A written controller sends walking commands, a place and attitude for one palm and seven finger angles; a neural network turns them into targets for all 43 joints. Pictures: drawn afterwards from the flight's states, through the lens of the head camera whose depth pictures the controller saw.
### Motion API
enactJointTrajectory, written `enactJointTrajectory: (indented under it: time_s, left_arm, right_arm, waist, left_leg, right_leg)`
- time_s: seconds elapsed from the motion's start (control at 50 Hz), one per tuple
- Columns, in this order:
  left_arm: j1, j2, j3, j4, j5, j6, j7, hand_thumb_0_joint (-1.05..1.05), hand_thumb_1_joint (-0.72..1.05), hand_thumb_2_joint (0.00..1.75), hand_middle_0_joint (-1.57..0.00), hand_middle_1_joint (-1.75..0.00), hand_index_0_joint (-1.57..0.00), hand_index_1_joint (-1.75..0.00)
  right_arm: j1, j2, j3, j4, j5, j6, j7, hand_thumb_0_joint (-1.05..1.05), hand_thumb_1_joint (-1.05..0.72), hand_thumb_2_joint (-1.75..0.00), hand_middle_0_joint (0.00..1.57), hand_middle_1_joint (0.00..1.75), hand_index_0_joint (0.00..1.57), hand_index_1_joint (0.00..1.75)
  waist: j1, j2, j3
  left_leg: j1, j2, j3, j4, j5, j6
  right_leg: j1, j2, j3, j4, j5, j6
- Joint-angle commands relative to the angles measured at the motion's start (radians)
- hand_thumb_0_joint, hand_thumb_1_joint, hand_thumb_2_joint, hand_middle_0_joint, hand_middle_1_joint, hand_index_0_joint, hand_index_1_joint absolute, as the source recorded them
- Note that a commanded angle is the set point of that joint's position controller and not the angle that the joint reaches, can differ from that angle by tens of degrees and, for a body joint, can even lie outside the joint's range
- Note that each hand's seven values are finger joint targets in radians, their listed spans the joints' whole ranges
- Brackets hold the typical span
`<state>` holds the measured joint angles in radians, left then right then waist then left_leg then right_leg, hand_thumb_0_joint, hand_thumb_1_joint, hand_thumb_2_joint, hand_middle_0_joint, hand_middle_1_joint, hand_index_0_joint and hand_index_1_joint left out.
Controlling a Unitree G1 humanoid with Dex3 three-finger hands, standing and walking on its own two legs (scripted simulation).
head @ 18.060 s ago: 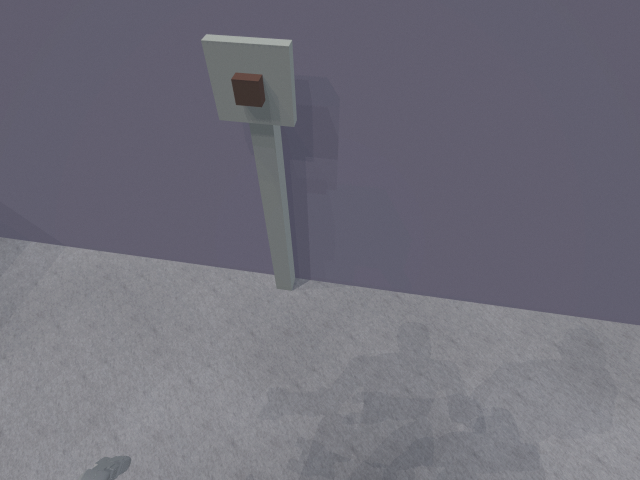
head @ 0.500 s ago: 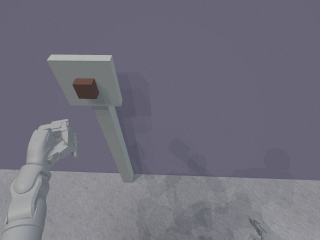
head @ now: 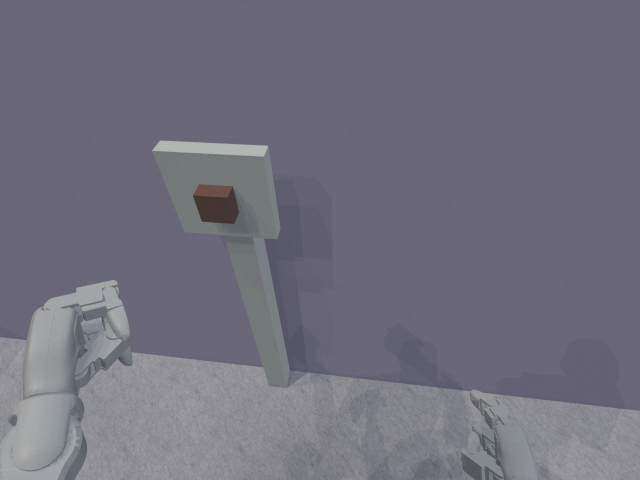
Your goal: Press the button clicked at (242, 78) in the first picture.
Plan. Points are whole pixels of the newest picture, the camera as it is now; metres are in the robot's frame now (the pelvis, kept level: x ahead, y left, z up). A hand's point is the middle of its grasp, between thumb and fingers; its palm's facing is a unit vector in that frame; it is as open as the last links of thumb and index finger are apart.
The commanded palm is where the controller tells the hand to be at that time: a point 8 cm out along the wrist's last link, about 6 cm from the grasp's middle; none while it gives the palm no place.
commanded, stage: draw the hand back to the body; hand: left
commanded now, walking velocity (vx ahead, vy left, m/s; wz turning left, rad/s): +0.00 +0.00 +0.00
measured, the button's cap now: (217, 203) +0.51 +0.23 +0.06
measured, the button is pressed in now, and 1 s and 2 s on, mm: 0 0 0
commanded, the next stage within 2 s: step back with the hand held close in 0.54 s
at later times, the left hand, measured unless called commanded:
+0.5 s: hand (80, 372) +0.17 +0.24 +0.15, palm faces +0.40 -0.83 -0.39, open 3.1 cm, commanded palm +0.12 +0.28 +0.18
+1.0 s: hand (75, 380) +0.16 +0.24 +0.14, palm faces +0.27 -0.83 -0.48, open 3.1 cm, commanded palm +0.10 +0.29 +0.18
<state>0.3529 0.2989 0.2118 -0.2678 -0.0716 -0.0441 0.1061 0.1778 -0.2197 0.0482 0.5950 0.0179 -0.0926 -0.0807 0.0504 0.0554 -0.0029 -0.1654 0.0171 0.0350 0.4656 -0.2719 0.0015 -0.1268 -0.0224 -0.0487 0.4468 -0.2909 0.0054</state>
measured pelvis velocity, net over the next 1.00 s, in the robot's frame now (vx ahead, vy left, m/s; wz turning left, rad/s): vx -0.04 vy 0.01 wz -0.03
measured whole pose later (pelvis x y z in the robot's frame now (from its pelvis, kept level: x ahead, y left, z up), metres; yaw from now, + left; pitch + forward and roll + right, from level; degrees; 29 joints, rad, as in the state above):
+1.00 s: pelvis -0.04 +0.01 +0.00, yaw -2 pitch +1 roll -1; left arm 0.63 0.38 0.34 -0.54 -0.05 -0.14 0.11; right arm 0.18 -0.23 -0.01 0.54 0.02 0.02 -0.07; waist 0.00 0.03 0.04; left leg -0.26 0.02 0.06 0.46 -0.21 0.02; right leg -0.22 -0.02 -0.02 0.42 -0.20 0.02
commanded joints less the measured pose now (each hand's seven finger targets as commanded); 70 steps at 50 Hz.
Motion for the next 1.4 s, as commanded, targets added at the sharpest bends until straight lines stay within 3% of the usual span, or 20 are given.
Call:
enactJointTrajectory:
  time_s: [0.0, 0.12, 0.18, 0.24, 0.32, 0.44, 0.54, 0.62, 0.64, 0.66, 0.7, 0.76, 0.88, 0.98, 1.06, 1.14, 1.2, 1.28, 1.32, 1.38]
  left_arm:
    - [-0.024, 0.176, 0.118, -0.312, 0.002, -0.063, 0.013, 0.0, 0.9, 0.9, -1.3, -1.5, -1.3, -1.5]
    - [0.092, 0.192, 0.168, -0.375, -0.002, -0.066, 0.009, 0.0, 0.9, 0.9, -1.3, -1.5, -1.3, -1.5]
    - [0.127, 0.195, 0.182, -0.431, 0.0, -0.078, 0.012, 0.0, 0.9, 0.9, -1.3, -1.5, -1.3, -1.5]
    - [0.172, 0.196, 0.192, -0.463, -0.003, -0.087, 0.01, 0.0, 0.9, 0.9, -1.3, -1.5, -1.3, -1.5]
    - [0.158, 0.17, 0.175, -0.4, 0.001, -0.082, 0.009, 0.0, 0.9, 0.9, -1.3, -1.5, -1.3, -1.5]
    - [0.121, 0.182, 0.179, -0.421, 0.001, -0.092, 0.014, 0.0, 0.9, 0.9, -1.3, -1.5, -1.3, -1.5]
    - [0.121, 0.185, 0.182, -0.426, 0.002, -0.097, 0.015, 0.0, 0.9, 0.9, -1.3, -1.5, -1.3, -1.5]
    - [0.14, 0.184, 0.19, -0.413, 0.0, -0.098, 0.013, 0.0, 0.9, 0.9, -1.3, -1.5, -1.3, -1.5]
    - [0.099, 0.182, 0.182, -0.391, 0.001, -0.095, 0.015, 0.0, 0.9, 0.9, -1.3, -1.5, -1.3, -1.5]
    - [-0.034, 0.297, 0.315, -0.495, 0.007, -0.136, 0.022, 0.0, 0.9, 0.9, -1.3, -1.5, -1.3, -1.5]
    - [0.13, 0.18, 0.217, -0.368, 0.016, -0.138, 0.009, 0.0, 0.9, 0.9, -1.3, -1.5, -1.3, -1.5]
    - [0.192, 0.17, 0.202, -0.39, 0.02, -0.147, 0.009, 0.0, 0.9, 0.9, -1.3, -1.5, -1.3, -1.5]
    - [0.263, 0.23, 0.261, -0.463, 0.015, -0.154, 0.025, 0.0, 0.9, 0.9, -1.3, -1.5, -1.3, -1.5]
    - [0.295, 0.249, 0.282, -0.522, 0.014, -0.169, 0.037, 0.0, 0.9, 0.9, -1.3, -1.5, -1.3, -1.5]
    - [0.328, 0.249, 0.296, -0.531, 0.02, -0.183, 0.042, 0.0, 0.9, 0.9, -1.3, -1.5, -1.3, -1.5]
    - [0.326, 0.235, 0.299, -0.528, 0.024, -0.194, 0.045, 0.0, 0.9, 0.9, -1.3, -1.5, -1.3, -1.5]
    - [0.297, 0.225, 0.289, -0.516, 0.027, -0.204, 0.049, 0.0, 0.9, 0.9, -1.3, -1.5, -1.3, -1.5]
    - [0.258, 0.225, 0.272, -0.531, 0.035, -0.223, 0.059, 0.0, 0.9, 0.9, -1.3, -1.5, -1.3, -1.5]
    - [0.239, 0.245, 0.281, -0.543, 0.037, -0.229, 0.066, 0.0, 0.9, 0.9, -1.3, -1.5, -1.3, -1.5]
    - [0.233, 0.225, 0.275, -0.545, 0.046, -0.24, 0.069, 0.0, 0.9, 0.9, -1.3, -1.5, -1.3, -1.5]
  right_arm:
    - [-0.1, -0.11, -0.056, -0.16, -0.007, -0.054, 0.003, 0.0, -0.9, -0.9, 0.2, 0.3, 0.2, 0.3]
    - [-0.111, -0.104, -0.061, -0.162, -0.007, -0.057, 0.005, 0.0, -0.9, -0.9, 0.2, 0.3, 0.2, 0.3]
    - [-0.105, -0.098, -0.061, -0.162, -0.005, -0.063, 0.003, 0.0, -0.9, -0.9, 0.2, 0.3, 0.2, 0.3]
    - [-0.109, -0.096, -0.064, -0.164, -0.004, -0.074, -0.002, 0.0, -0.9, -0.9, 0.2, 0.3, 0.2, 0.3]
    - [-0.107, -0.101, -0.071, -0.15, -0.005, -0.075, -0.006, 0.0, -0.9, -0.9, 0.2, 0.3, 0.2, 0.3]
    - [-0.111, -0.1, -0.065, -0.154, -0.009, -0.077, -0.014, 0.0, -0.9, -0.9, 0.2, 0.3, 0.2, 0.3]
    - [-0.118, -0.094, -0.061, -0.15, -0.01, -0.085, -0.015, 0.0, -0.9, -0.9, 0.2, 0.3, 0.2, 0.3]
    - [-0.123, -0.096, -0.065, -0.146, -0.012, -0.088, -0.013, 0.0, -0.9, -0.9, 0.2, 0.3, 0.2, 0.3]
    - [-0.116, -0.098, -0.063, -0.143, -0.011, -0.083, -0.014, 0.0, -0.9, -0.9, 0.2, 0.3, 0.2, 0.3]
    - [-0.098, -0.118, -0.068, -0.179, -0.01, -0.054, -0.004, 0.0, -0.9, -0.9, 0.2, 0.3, 0.2, 0.3]
    - [-0.091, -0.106, -0.069, -0.165, -0.014, -0.022, 0.004, 0.0, -0.9, -0.9, 0.2, 0.3, 0.2, 0.3]
    - [-0.096, -0.119, -0.079, -0.183, -0.015, 0.011, 0.01, 0.0, -0.9, -0.9, 0.2, 0.3, 0.2, 0.3]
    - [-0.1, -0.115, -0.095, -0.224, -0.005, 0.059, 0.005, 0.0, -0.9, -0.9, 0.2, 0.3, 0.2, 0.3]
    - [-0.093, -0.118, -0.101, -0.238, -0.001, 0.062, 0.003, 0.0, -0.9, -0.9, 0.2, 0.3, 0.2, 0.3]
    - [-0.092, -0.121, -0.102, -0.242, -0.002, 0.045, 0.003, 0.0, -0.9, -0.9, 0.2, 0.3, 0.2, 0.3]
    - [-0.085, -0.125, -0.102, -0.238, -0.002, 0.025, 0.002, 0.0, -0.9, -0.9, 0.2, 0.3, 0.2, 0.3]
    - [-0.069, -0.124, -0.102, -0.231, -0.002, 0.011, 0.003, 0.0, -0.9, -0.9, 0.2, 0.3, 0.2, 0.3]
    - [-0.053, -0.125, -0.1, -0.215, -0.012, -0.004, 0.001, 0.0, -0.9, -0.9, 0.2, 0.3, 0.2, 0.3]
    - [-0.057, -0.13, -0.098, -0.207, -0.019, -0.011, -0.005, 0.0, -0.9, -0.9, 0.2, 0.3, 0.2, 0.3]
    - [-0.061, -0.138, -0.093, -0.209, -0.016, -0.025, -0.008, 0.0, -0.9, -0.9, 0.2, 0.3, 0.2, 0.3]
  waist:
    - [-0.005, -0.015, -0.133]
    - [0.007, -0.05, -0.082]
    - [0.01, 0.019, -0.099]
    - [0.011, -0.016, -0.084]
    - [0.003, -0.057, -0.016]
    - [0.008, -0.027, -0.045]
    - [0.012, 0.009, -0.018]
    - [0.017, -0.037, -0.015]
    - [0.006, -0.028, -0.009]
    - [-0.026, -0.026, 0.061]
    - [-0.036, -0.072, 0.035]
    - [-0.038, -0.033, -0.039]
    - [-0.04, -0.066, -0.136]
    - [-0.042, 0.0, -0.166]
    - [-0.038, 0.036, -0.16]
    - [-0.044, 0.024, -0.121]
    - [-0.056, -0.041, -0.076]
    - [-0.065, -0.065, -0.048]
    - [-0.067, -0.047, -0.041]
    - [-0.061, 0.073, -0.05]
  left_leg:
    - [0.098, 0.008, -0.018, -0.06, 0.361, 0.026]
    - [0.074, 0.009, -0.014, -0.064, 0.338, 0.025]
    - [0.088, 0.005, -0.011, -0.064, 0.327, 0.023]
    - [0.082, 0.006, -0.008, -0.063, 0.296, 0.024]
    - [0.065, 0.006, -0.006, -0.071, 0.24, 0.028]
    - [0.076, -0.001, -0.008, -0.08, 0.203, 0.031]
    - [0.068, -0.003, -0.01, -0.089, 0.171, 0.027]
    - [0.07, -0.001, -0.01, -0.088, 0.18, 0.027]
    - [0.069, -0.003, -0.007, -0.092, 0.176, 0.029]
    - [-0.009, 0.015, -0.014, -0.053, 0.113, 0.043]
    - [0.004, 0.014, -0.016, -0.031, 0.105, 0.039]
    - [0.006, 0.026, -0.014, -0.054, 0.183, 0.037]
    - [-0.021, 0.047, -0.024, -0.053, 0.325, 0.036]
    - [-0.073, 0.062, -0.039, -0.055, 0.34, 0.039]
    - [-0.17, 0.089, -0.07, -0.089, 0.26, 0.055]
    - [-0.323, 0.104, -0.09, -0.109, 0.034, 0.071]
    - [-0.372, 0.075, -0.086, -0.078, -0.184, 0.066]
    - [-0.31, 0.044, -0.087, -0.01, -0.231, 0.051]
    - [-0.281, 0.051, -0.102, -0.031, -0.236, 0.051]
    - [-0.423, 0.129, -0.194, -0.185, -0.346, 0.082]
  right_leg:
    - [0.024, 0.014, 0.0, -0.058, 0.344, -0.018]
    - [0.024, 0.021, -0.001, -0.079, 0.342, -0.014]
    - [0.026, 0.018, 0.001, -0.073, 0.319, -0.015]
    - [0.021, 0.02, 0.003, -0.079, 0.308, -0.013]
    - [-0.021, 0.027, 0.006, -0.109, 0.262, -0.009]
    - [0.003, 0.019, 0.013, -0.109, 0.224, -0.011]
    - [-0.001, 0.021, 0.018, -0.123, 0.19, -0.015]
    - [-0.003, 0.029, 0.02, -0.14, 0.197, -0.014]
    - [-0.001, 0.022, 0.022, -0.133, 0.197, -0.013]
    - [-0.096, -0.026, 0.13, -0.189, 0.235, -0.013]
    - [-0.113, -0.053, 0.127, -0.195, 0.22, -0.014]
    - [-0.069, -0.041, 0.091, -0.146, 0.285, -0.005]
    - [-0.009, -0.022, 0.057, -0.061, 0.405, 0.009]
    - [0.013, -0.011, 0.051, -0.002, 0.415, 0.012]
    - [0.043, 0.007, 0.045, 0.062, 0.354, 0.016]
    - [0.074, 0.004, 0.071, 0.1, 0.295, 0.014]
    - [-0.001, -0.023, 0.125, 0.033, 0.152, 0.0]
    - [-0.155, -0.057, 0.17, -0.078, -0.086, -0.024]
    - [-0.201, -0.041, 0.157, -0.093, -0.141, -0.019]
    - [-0.041, 0.035, 0.079, 0.067, -0.069, 0.011]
